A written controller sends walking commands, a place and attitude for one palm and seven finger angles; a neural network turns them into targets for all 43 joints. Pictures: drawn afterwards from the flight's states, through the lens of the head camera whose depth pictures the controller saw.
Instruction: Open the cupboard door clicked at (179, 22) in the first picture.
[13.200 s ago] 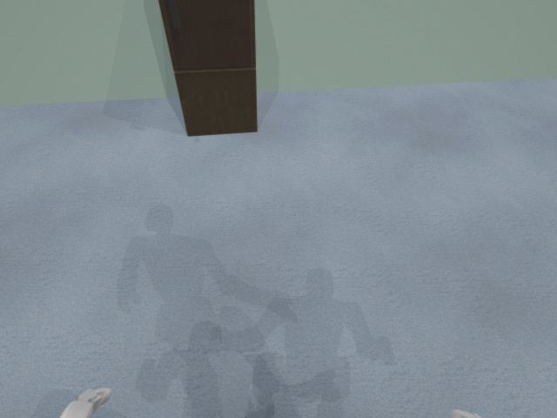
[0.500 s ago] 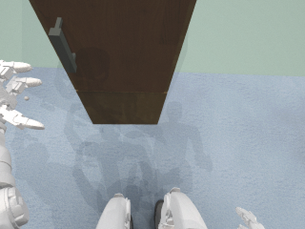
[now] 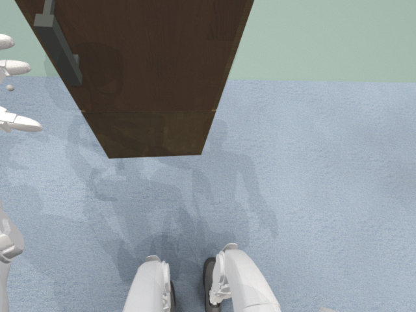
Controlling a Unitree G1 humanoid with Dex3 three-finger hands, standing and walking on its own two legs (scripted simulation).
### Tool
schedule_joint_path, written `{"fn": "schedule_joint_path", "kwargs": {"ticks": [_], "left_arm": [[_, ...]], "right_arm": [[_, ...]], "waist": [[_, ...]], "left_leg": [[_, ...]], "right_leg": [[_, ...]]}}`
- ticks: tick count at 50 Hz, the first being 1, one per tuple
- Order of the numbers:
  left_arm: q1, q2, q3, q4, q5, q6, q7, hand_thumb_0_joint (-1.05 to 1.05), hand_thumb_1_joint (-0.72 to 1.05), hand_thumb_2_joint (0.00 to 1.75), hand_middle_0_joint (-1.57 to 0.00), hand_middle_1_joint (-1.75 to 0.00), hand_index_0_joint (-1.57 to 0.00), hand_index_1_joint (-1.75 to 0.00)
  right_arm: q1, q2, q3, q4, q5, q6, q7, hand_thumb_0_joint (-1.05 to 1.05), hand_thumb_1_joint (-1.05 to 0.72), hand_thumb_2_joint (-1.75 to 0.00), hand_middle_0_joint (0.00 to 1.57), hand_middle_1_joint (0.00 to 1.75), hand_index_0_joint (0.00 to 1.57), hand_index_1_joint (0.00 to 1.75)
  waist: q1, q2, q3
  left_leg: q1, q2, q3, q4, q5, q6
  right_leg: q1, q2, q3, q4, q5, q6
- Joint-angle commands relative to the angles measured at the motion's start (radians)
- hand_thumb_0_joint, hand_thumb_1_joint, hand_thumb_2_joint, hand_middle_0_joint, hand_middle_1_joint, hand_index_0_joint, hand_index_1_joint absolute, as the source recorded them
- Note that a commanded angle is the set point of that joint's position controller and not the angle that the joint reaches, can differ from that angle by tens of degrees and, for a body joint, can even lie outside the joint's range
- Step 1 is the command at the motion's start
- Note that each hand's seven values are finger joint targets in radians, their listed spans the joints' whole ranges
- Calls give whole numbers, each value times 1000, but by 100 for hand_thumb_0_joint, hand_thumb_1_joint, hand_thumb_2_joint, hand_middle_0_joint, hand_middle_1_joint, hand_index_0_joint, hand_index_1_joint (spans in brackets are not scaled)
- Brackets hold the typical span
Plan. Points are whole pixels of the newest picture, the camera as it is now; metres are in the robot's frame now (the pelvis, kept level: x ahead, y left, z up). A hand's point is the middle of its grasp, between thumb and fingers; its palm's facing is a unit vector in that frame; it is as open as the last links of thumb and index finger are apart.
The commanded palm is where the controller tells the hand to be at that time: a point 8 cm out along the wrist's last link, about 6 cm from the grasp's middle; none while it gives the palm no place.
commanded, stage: move the hooked fingers beside the handle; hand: left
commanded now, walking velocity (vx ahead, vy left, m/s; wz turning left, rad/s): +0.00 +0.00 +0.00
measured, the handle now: (63, 44) +0.59 +0.24 +0.04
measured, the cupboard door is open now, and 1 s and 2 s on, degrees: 0 0 0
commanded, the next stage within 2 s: slide the fingers in behind the handle in 1.04 s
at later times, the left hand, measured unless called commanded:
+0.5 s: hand (15, 68) +0.53 +0.31 +0.04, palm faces +0.07 -1.00 -0.04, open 14.0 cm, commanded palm +0.52 +0.33 +0.04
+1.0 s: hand (17, 70) +0.52 +0.30 +0.04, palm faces +0.06 -1.00 -0.04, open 14.0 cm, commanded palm +0.52 +0.33 +0.04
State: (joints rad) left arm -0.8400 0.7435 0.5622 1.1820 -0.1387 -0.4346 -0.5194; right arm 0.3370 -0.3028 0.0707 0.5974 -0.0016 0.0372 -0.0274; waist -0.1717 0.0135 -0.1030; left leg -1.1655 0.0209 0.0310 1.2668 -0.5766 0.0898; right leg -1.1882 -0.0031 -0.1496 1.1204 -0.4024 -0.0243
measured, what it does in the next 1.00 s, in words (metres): stands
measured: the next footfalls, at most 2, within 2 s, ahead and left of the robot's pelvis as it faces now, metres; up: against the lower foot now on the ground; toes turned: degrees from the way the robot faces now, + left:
none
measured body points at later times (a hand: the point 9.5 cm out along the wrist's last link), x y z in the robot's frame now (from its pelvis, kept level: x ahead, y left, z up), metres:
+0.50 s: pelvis +0.01 +0.00 +0.00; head +0.21 +0.05 +0.40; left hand +0.52 +0.36 +0.05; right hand +0.00 -0.27 -0.09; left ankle +0.00 +0.06 -0.63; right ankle +0.06 -0.12 -0.63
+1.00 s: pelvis +0.01 +0.00 +0.00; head +0.20 +0.06 +0.40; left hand +0.51 +0.36 +0.05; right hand +0.03 -0.27 -0.09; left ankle +0.00 +0.06 -0.63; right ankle +0.06 -0.12 -0.63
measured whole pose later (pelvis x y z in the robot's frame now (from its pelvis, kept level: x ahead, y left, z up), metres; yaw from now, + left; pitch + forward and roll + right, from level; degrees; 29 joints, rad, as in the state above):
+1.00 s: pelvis +0.01 +0.00 +0.00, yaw -1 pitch +30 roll -8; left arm -0.91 0.81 0.59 1.19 -0.08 -0.39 -0.48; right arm 0.34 -0.29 0.09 0.55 -0.02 0.10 0.00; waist -0.22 0.02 -0.10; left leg -1.21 0.04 0.01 1.28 -0.59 0.09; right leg -1.21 0.02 -0.17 1.10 -0.40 -0.02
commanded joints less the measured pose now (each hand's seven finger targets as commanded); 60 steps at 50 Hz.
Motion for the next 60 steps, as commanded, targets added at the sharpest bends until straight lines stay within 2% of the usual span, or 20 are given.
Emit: {"fn": "schedule_joint_path", "kwargs": {"ticks": [1,6,12,14,15,22,24,29,33,36,39,40,43,46,49,53,55,57,59,60], "left_arm": [[-422,380,47,-177,-1,-54,12,0,-50,30,-30,-120,-30,-120],[-448,401,54,-194,7,-48,7,0,-50,30,-30,-120,-30,-120],[-517,383,16,-124,23,2,15,0,-50,30,-30,-120,-30,-120],[-462,430,54,-106,29,14,21,0,-50,30,-30,-120,-30,-120],[-460,465,76,-129,31,6,24,0,-50,30,-30,-120,-30,-120],[-422,507,115,-192,29,-16,19,0,-50,30,-30,-120,-30,-120],[-419,474,100,-203,20,-16,12,0,-50,30,-30,-120,-30,-120],[-436,475,90,-187,21,-4,-3,0,-50,30,-30,-120,-30,-120],[-430,411,48,-226,16,-8,-14,0,-50,30,-30,-120,-30,-120],[-428,336,6,-213,-1,-4,-17,0,-50,30,-30,-120,-30,-120],[-435,350,23,-202,-5,5,-4,0,-50,30,-30,-120,-30,-120],[-430,344,22,-204,-2,2,1,0,-50,30,-30,-120,-30,-120],[-433,423,69,-192,19,-1,30,0,-50,30,-30,-120,-30,-120],[-422,431,69,-221,35,-22,46,0,-50,30,-30,-120,-30,-120],[-438,436,74,-208,31,-32,49,0,-50,30,-30,-120,-30,-120],[-417,467,97,-180,22,-25,25,0,-50,30,-30,-120,-30,-120],[-407,410,50,-160,18,-16,6,0,-50,30,-30,-120,-30,-120],[-421,416,45,-169,19,-11,-6,0,-50,30,-30,-120,-30,-120],[-437,378,21,-166,10,-5,-9,0,-50,30,-30,-120,-30,-120],[-463,360,8,-199,3,-14,-11,0,-50,30,-30,-120,-30,-120]], "right_arm": [[186,-227,-70,-38,-6,-5,-16,0,-90,-90,20,30,20,30],[218,-232,-71,-35,-13,14,-7,0,-90,-90,20,30,20,30],[239,-231,-58,-29,-13,39,-6,0,-90,-90,20,30,20,30],[244,-233,-57,-45,-16,41,-6,0,-90,-90,20,30,20,30],[243,-234,-55,-51,-19,40,-6,0,-90,-90,20,30,20,30],[238,-227,-59,-63,-18,44,7,0,-90,-90,20,30,20,30],[243,-221,-60,-59,-15,46,12,0,-90,-90,20,30,20,30],[243,-223,-57,-44,-14,50,10,0,-90,-90,20,30,20,30],[251,-218,-63,-35,-14,58,13,0,-90,-90,20,30,20,30],[250,-215,-67,-27,-13,63,13,0,-90,-90,20,30,20,30],[247,-217,-67,-29,-13,65,7,0,-90,-90,20,30,20,30],[247,-215,-67,-32,-14,63,8,0,-90,-90,20,30,20,30],[236,-217,-64,-43,-19,59,7,0,-90,-90,20,30,20,30],[231,-212,-62,-54,-19,54,11,0,-90,-90,20,30,20,30],[221,-214,-61,-51,-20,51,13,0,-90,-90,20,30,20,30],[222,-219,-59,-56,-17,45,9,0,-90,-90,20,30,20,30],[225,-213,-55,-56,-12,50,11,0,-90,-90,20,30,20,30],[225,-222,-55,-50,-11,54,10,0,-90,-90,20,30,20,30],[229,-220,-57,-45,-10,57,9,0,-90,-90,20,30,20,30],[233,-219,-58,-41,-11,57,8,0,-90,-90,20,30,20,30]], "waist": [[-13,248,-514],[-18,300,-597],[-63,272,-527],[-44,241,-543],[-33,259,-570],[-19,285,-589],[-24,294,-603],[-38,291,-555],[-35,355,-590],[-52,323,-561],[-49,278,-548],[-47,295,-558],[-33,266,-540],[-22,310,-570],[-37,279,-544],[-31,261,-568],[-40,290,-546],[-37,307,-538],[-54,273,-532],[-56,296,-551]], "left_leg": [[409,26,-183,-167,537,-104],[503,42,-214,-145,691,-123],[455,46,-220,-138,650,-114],[396,36,-196,-132,612,-99],[394,34,-193,-132,631,-98],[399,41,-180,-133,663,-92],[418,41,-180,-135,669,-89],[409,42,-179,-133,647,-83],[529,53,-205,-133,774,-109],[549,57,-216,-140,770,-112],[500,49,-207,-144,725,-106],[507,49,-208,-141,739,-105],[439,40,-192,-140,689,-102],[461,41,-187,-141,721,-105],[431,41,-182,-136,669,-98],[390,35,-177,-134,641,-87],[416,37,-182,-136,663,-89],[439,42,-192,-140,657,-99],[441,44,-197,-139,632,-95],[476,47,-211,-140,671,-102]], "right_leg": [[172,40,79,-58,126,-1],[135,42,70,-48,165,2],[95,46,63,-57,157,8],[158,47,71,-58,170,7],[185,47,73,-51,189,3],[231,53,81,-58,222,4],[230,56,82,-64,225,6],[208,56,79,-71,211,8],[138,55,66,-70,214,5],[105,56,60,-82,200,6],[140,54,61,-82,204,7],[130,52,62,-78,207,5],[188,54,68,-72,211,3],[204,53,74,-66,228,1],[204,56,75,-71,211,3],[248,55,79,-64,224,4],[205,55,77,-67,218,3],[162,55,70,-68,185,5],[142,57,66,-71,173,7],[127,54,62,-66,178,5]]}}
